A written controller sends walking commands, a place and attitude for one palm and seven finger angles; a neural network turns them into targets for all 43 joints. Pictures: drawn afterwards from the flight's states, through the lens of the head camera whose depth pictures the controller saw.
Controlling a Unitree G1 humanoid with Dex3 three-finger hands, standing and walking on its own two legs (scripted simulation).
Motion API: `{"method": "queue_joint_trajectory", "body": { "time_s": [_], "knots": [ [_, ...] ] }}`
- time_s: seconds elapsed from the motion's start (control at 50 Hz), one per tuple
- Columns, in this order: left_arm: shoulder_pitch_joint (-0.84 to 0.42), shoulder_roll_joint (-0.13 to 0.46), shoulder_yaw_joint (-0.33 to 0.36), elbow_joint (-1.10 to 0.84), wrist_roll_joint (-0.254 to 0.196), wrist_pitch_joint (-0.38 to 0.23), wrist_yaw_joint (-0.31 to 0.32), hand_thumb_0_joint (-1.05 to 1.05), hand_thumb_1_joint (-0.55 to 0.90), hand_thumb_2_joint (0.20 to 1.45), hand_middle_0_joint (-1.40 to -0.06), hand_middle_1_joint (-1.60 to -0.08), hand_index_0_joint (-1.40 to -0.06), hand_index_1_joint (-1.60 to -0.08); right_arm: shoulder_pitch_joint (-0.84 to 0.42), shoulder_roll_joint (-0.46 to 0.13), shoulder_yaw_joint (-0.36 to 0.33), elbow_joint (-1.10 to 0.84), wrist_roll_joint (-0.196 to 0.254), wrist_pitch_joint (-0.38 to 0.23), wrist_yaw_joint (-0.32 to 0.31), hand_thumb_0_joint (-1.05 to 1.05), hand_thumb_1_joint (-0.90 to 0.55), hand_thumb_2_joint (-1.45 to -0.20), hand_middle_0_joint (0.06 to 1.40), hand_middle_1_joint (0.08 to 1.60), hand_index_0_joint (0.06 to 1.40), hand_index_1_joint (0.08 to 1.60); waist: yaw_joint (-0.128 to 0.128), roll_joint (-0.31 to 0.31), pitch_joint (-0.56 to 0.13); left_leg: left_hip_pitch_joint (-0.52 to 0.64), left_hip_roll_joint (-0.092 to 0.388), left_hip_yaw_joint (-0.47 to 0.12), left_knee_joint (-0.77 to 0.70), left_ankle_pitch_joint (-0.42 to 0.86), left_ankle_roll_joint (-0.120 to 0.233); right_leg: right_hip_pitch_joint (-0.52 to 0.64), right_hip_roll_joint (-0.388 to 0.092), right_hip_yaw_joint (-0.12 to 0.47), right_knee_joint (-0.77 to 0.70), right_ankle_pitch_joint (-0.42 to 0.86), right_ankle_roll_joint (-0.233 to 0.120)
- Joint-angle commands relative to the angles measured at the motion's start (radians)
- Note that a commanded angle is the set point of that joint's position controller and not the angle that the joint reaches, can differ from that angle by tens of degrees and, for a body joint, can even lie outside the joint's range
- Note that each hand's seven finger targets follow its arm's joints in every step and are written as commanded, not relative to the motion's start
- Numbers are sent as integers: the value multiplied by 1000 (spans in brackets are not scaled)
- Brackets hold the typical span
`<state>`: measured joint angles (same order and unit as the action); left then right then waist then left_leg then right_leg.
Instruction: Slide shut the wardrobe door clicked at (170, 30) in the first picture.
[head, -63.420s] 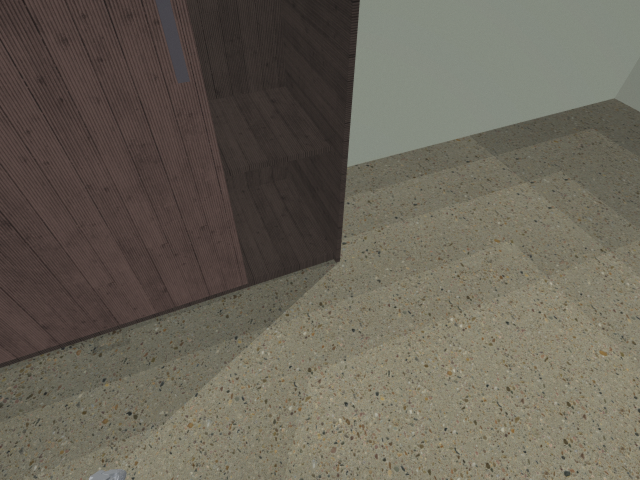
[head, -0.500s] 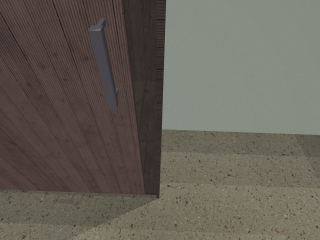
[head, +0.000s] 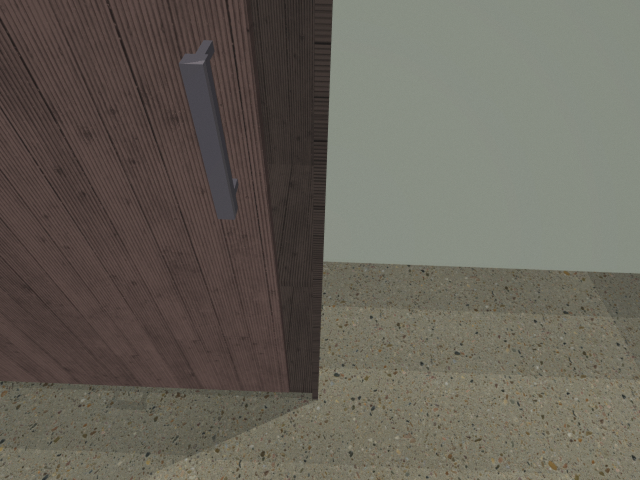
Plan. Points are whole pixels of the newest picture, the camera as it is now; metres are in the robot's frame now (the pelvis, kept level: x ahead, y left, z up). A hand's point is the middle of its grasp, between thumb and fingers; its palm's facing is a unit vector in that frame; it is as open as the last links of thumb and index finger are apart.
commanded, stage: look again from close up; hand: left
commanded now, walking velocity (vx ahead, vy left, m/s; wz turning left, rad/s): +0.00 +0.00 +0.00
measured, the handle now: (218, 138) +0.46 +0.16 +0.20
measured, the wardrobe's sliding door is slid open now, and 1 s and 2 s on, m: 0.07 0.07 0.07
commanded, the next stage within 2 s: raise the hand with hooked fingers in 0.98 s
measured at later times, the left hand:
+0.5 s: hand out of the picture -0.03 +0.15 -0.18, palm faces +0.05 -0.99 -0.15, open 7.4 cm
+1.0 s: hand out of the picture -0.04 +0.15 -0.18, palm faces +0.05 -0.99 -0.15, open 7.4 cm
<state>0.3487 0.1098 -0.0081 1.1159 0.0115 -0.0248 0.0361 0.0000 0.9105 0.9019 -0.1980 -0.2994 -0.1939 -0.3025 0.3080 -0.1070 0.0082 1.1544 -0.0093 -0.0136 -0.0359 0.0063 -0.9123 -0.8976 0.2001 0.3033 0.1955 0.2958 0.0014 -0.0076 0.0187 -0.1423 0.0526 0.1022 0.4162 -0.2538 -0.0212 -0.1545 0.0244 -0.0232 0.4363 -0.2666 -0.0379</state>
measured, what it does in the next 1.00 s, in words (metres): stands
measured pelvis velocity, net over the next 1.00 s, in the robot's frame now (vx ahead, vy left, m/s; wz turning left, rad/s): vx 0.00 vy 0.00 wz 0.00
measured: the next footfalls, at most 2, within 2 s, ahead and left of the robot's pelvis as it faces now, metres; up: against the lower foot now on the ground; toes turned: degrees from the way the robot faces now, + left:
none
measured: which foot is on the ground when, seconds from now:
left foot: down 0.00-1.00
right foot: down 0.00-1.00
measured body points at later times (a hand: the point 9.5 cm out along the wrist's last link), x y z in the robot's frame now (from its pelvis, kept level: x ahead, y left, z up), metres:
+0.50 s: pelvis +0.00 +0.00 +0.00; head +0.00 +0.00 +0.45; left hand -0.04 +0.20 -0.16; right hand -0.02 -0.20 -0.16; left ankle -0.02 +0.13 -0.74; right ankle -0.02 -0.09 -0.74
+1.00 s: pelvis +0.00 +0.00 +0.00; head +0.00 +0.00 +0.45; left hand -0.04 +0.20 -0.16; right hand -0.03 -0.20 -0.16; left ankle -0.02 +0.13 -0.74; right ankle -0.02 -0.09 -0.74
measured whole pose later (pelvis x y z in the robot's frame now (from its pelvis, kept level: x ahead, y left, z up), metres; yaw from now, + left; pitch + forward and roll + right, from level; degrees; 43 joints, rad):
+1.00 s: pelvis +0.00 +0.00 +0.00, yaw +0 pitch -1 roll +0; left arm 0.36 0.11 -0.01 1.12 0.01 -0.03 0.04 0.00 0.91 0.90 -0.20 -0.30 -0.19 -0.30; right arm 0.31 -0.10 0.01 1.16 -0.01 -0.01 -0.04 0.01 -0.91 -0.90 0.20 0.30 0.20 0.30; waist 0.00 -0.01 0.02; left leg -0.15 0.05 0.10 0.42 -0.25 -0.02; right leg -0.16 0.02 -0.02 0.43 -0.26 -0.04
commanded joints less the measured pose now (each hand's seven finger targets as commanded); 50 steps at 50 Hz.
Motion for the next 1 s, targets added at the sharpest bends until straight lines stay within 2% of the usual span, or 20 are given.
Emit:
{"method": "queue_joint_trajectory", "body": {
  "time_s": [0.0, 0.1, 0.4, 0.46, 0.68, 0.8, 0.82, 0.86, 0.94, 0.98],
  "knots": [
    [101, 84, 15, -9, 1, -10, 6, 0, 900, 900, -200, -300, -200, -300, 86, -80, -16, -11, -1, -12, -4, 0, -900, -900, 200, 300, 200, 300, 3, -1, 79, -18, 68, -84, -64, 125, 38, -71, -107, 107, -92, 192, -11],
    [106, 79, 15, -7, 2, -9, 5, 0, 900, 900, -200, -300, -200, -300, 84, -81, -16, -12, -1, -13, -5, 0, -900, -900, 200, 300, 200, 300, 5, 10, 76, -11, 70, -84, -68, 124, 41, -77, -107, 105, -92, 181, -11],
    [111, 77, 15, -3, 2, -11, 6, 0, 900, 900, -200, -300, -200, -300, 88, -77, -19, -10, 0, -13, -4, 0, -900, -900, 200, 300, 200, 300, 2, -11, 68, -13, 69, -81, -65, 117, 39, -72, -109, 111, -93, 191, -12],
    [110, 77, 16, -3, 2, -11, 7, 0, 900, 900, -200, -300, -200, -300, 90, -73, -18, -7, 0, -13, -5, 0, -900, -900, 200, 300, 200, 300, 2, 4, 67, -14, 71, -81, -67, 128, 40, -64, -106, 107, -90, 201, -13],
    [115, 76, 14, -4, 2, -11, 6, 0, 900, 900, -200, -300, -200, -300, 83, -76, -19, -9, 0, -11, -4, 0, -900, -900, 200, 300, 200, 300, 6, 0, 88, -24, 66, -82, -64, 104, 37, -83, -108, 112, -100, 172, -11],
    [114, 76, 16, -5, 3, -13, 7, 0, 900, 900, -200, -300, -200, -300, 89, -73, -20, -8, 0, -13, -4, 0, -900, -900, 200, 300, 200, 300, 2, -5, 70, -15, 67, -82, -63, 123, 37, -70, -109, 112, -96, 199, -12],
    [115, 77, 16, -3, 2, -13, 6, 0, 900, 900, -200, -300, -200, -300, 88, -74, -19, -6, 0, -13, -5, 0, -900, -900, 200, 300, 200, 300, 4, 8, 72, -18, 67, -81, -63, 120, 37, -70, -110, 110, -96, 197, -12],
    [113, 75, 15, -3, 2, -12, 6, 0, 900, 900, -200, -300, -200, -300, 90, -72, -19, -7, 0, -12, -5, 0, -900, -900, 200, 300, 200, 300, 4, -6, 83, -26, 67, -85, -68, 115, 38, -69, -107, 106, -98, 187, -12],
    [117, 74, 16, -2, 2, -11, 6, 0, 900, 900, -200, -300, -200, -300, 89, -73, -18, -8, 0, -14, -5, 0, -900, -900, 200, 300, 200, 300, 5, 12, 75, -18, 67, -87, -70, 115, 39, -73, -109, 107, -96, 177, -12],
    [117, 72, 15, -2, 3, -11, 7, 0, 900, 900, -200, -300, -200, -300, 88, -73, -18, -7, 0, -12, -5, 0, -900, -900, 200, 300, 200, 300, 6, 3, 88, -25, 68, -88, -69, 114, 39, -78, -107, 106, -99, 174, -11]
  ]
}}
